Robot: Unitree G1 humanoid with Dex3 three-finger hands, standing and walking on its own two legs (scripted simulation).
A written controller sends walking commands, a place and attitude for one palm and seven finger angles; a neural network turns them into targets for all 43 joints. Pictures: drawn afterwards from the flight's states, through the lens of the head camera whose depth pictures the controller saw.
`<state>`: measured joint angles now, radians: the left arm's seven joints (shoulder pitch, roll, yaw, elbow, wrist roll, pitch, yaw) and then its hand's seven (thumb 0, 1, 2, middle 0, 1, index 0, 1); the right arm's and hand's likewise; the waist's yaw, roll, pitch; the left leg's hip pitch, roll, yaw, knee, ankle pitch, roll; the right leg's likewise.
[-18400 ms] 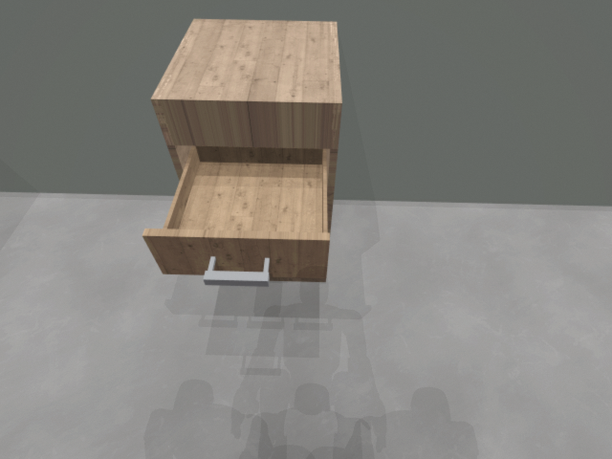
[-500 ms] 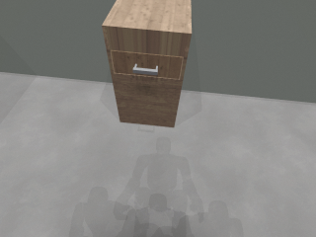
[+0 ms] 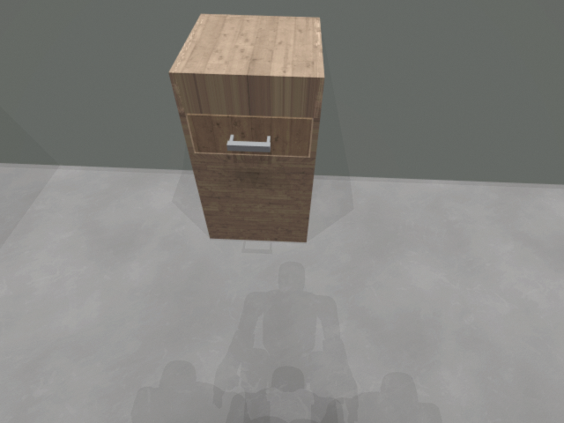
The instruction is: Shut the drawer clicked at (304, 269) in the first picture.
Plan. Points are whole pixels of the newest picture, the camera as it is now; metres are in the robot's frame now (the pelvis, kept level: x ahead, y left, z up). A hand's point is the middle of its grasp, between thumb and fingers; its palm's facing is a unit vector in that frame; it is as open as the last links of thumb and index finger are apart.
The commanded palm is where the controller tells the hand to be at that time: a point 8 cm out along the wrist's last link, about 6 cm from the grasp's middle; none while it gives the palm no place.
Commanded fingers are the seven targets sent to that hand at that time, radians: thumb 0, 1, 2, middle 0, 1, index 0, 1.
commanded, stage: let the arm hang, fingers relaxed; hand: left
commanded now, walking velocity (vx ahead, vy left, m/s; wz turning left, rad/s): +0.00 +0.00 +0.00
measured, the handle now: (249, 142) +0.94 +0.15 -0.20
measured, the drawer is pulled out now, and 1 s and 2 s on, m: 0.00 0.00 0.00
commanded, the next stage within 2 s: look to check the result in 0.14 s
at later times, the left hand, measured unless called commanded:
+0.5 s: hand out of the picture +0.00 +0.15 -0.18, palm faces +0.04 -0.98 -0.18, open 7.4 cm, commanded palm none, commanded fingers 0.00 0.90 0.90 -0.20 -0.30 -0.20 -0.30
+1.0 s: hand out of the picture +0.01 +0.14 -0.17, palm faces +0.05 -0.98 -0.19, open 7.4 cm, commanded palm none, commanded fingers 0.00 0.90 0.90 -0.20 -0.30 -0.20 -0.30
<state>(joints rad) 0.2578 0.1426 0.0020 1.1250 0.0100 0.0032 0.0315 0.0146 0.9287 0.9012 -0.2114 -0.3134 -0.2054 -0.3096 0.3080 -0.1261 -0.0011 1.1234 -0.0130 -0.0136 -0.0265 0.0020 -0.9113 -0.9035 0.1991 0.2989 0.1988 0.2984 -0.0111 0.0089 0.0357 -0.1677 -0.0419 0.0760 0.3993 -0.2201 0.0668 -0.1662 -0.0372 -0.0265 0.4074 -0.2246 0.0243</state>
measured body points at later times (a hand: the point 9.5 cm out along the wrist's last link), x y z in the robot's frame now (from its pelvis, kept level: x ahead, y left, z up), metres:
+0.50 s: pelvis +0.02 -0.01 +0.00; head +0.04 -0.02 +0.45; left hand +0.00 +0.20 -0.16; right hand +0.00 -0.22 -0.17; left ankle +0.00 +0.07 -0.74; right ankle +0.00 -0.14 -0.74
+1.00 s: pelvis +0.03 -0.03 +0.00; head +0.05 -0.03 +0.45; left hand +0.01 +0.19 -0.16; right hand +0.00 -0.23 -0.17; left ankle +0.00 +0.07 -0.74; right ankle +0.00 -0.14 -0.74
